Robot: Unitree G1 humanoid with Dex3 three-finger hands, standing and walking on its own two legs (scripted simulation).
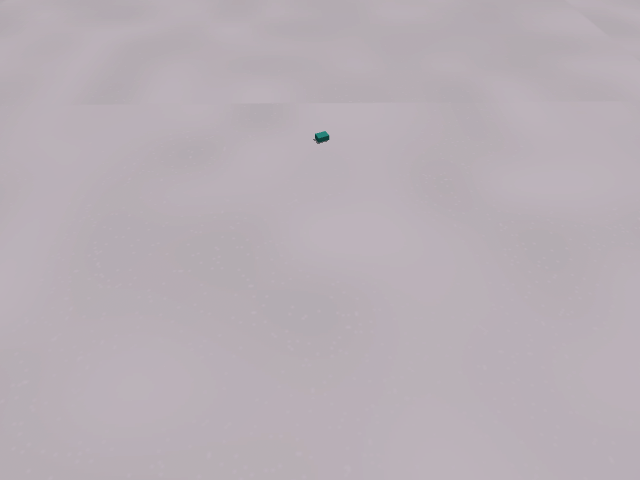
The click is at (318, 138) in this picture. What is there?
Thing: small brick
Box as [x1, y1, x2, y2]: [315, 131, 328, 142]
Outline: 325,131 315,134 315,138 318,142 328,139 328,134
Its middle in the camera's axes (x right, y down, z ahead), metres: +0.01 -0.57 +2.11
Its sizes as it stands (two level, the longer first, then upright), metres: 0.064 0.046 0.027
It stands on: the floor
